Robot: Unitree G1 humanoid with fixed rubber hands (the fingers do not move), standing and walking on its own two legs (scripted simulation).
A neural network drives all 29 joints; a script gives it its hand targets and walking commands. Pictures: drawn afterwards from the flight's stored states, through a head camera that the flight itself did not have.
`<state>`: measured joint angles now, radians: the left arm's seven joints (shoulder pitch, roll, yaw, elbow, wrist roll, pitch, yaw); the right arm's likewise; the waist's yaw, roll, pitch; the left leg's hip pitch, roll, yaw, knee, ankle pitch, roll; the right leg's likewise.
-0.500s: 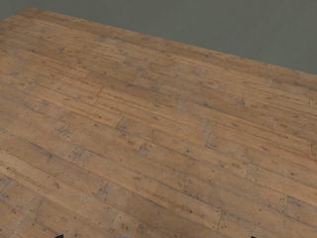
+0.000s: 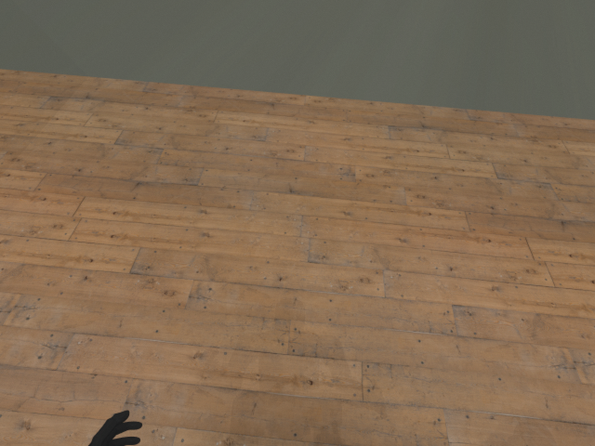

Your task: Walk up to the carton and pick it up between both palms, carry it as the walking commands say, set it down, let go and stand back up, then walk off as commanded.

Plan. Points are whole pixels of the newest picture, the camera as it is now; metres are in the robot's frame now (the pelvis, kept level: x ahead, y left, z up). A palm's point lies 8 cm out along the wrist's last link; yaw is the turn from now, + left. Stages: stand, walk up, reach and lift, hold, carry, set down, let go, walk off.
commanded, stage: walk up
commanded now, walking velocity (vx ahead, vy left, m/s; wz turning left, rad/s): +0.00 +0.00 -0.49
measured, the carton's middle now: out of the picture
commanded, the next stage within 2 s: none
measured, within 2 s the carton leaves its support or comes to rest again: neither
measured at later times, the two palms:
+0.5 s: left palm out of the picture +0.12 +0.27 -0.13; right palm out of the picture +0.06 -0.27 -0.10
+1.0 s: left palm (162, 432) +0.18 +0.18 -0.10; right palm out of the picture -0.11 -0.30 -0.13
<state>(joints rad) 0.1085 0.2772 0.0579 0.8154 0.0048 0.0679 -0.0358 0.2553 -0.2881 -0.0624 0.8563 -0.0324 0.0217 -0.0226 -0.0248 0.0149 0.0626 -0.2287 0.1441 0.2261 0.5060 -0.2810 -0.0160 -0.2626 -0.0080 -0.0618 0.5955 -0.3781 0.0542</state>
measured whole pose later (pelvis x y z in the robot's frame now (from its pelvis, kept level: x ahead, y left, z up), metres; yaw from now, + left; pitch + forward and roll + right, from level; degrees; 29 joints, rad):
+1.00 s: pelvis -0.04 -0.02 +0.00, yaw -29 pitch +1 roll +2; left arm 0.16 0.28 0.07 0.86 0.01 0.03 -0.01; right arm 0.20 -0.30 -0.07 0.85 -0.02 0.06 -0.02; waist -0.01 0.03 0.10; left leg -0.42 0.09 0.10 0.96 -0.47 -0.07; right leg -0.25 0.00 -0.03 0.52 -0.29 -0.05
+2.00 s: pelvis +0.07 -0.25 +0.01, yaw -56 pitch +1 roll +1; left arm 0.30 0.21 0.05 0.92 0.03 -0.06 -0.01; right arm 0.24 -0.22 -0.06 0.88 -0.04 -0.03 0.03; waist 0.00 0.01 0.08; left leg -0.56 0.17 0.06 1.09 -0.24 -0.05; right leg -0.20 0.03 -0.03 0.41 -0.23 -0.07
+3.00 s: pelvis +0.27 -0.70 +0.00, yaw -64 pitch +0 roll +1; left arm 0.26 0.21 0.05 1.02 0.03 -0.09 -0.02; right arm 0.25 -0.26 -0.07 0.96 -0.03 -0.05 0.02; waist 0.01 0.04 0.05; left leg -0.49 0.13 0.06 1.14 -0.29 -0.02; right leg -0.23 -0.04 -0.11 0.43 -0.20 -0.02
